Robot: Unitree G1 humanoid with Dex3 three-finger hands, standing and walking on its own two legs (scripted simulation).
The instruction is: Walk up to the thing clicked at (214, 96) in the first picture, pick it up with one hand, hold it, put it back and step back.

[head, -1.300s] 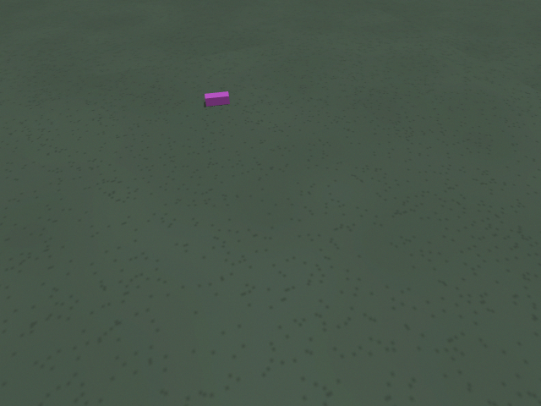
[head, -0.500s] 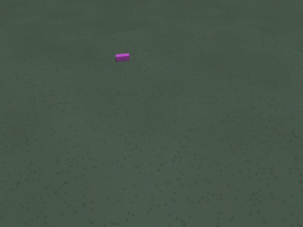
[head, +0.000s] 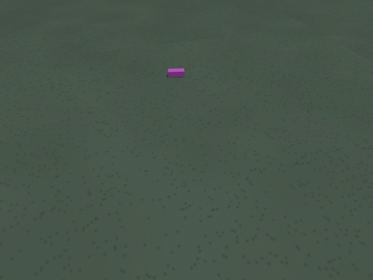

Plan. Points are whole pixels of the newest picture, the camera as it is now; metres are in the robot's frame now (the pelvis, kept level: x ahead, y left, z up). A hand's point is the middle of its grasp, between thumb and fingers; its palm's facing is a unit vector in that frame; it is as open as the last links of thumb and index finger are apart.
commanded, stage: walk up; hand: left
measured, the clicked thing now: (176, 72) +2.20 +0.23 -0.75
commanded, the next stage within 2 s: none
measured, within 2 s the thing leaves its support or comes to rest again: neither
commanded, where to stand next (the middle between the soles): +1.81 -0.03 m, yaw +8 degrees
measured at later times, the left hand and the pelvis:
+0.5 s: hand (72, 224) +0.30 +0.36 -0.15, palm faces -0.04 -0.96 -0.27, open 7.4 cm; pelvis +0.21 +0.08 +0.00, yaw +3 degrees
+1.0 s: hand (111, 154) +0.56 +0.32 -0.15, palm faces +0.08 -0.95 -0.31, open 7.4 cm; pelvis +0.53 +0.05 -0.01, yaw +6 degrees
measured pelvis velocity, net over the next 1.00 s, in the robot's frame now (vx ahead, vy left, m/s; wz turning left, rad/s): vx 0.53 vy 0.05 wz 0.10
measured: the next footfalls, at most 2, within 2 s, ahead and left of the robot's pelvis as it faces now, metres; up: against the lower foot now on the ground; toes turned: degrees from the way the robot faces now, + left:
left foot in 0.18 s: +0.18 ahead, +0.19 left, +0.00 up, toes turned +9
right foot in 0.68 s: +0.54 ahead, -0.08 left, +0.00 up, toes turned -1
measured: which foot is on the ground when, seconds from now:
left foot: up 0.00-0.16, down 0.18-0.72, up 0.74-1.00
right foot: down 0.00-0.18, up 0.20-0.66, down 0.68-1.00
